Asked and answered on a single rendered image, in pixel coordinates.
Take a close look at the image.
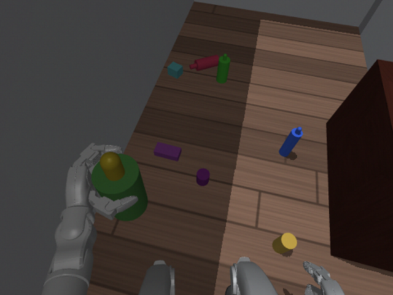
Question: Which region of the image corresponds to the left robot hand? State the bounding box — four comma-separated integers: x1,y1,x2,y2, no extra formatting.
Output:
65,143,138,220

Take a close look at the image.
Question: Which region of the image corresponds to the left robot arm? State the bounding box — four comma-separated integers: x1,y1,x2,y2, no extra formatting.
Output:
41,205,97,295

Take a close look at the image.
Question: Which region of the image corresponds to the right robot hand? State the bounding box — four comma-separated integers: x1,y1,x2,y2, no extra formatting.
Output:
303,261,345,295

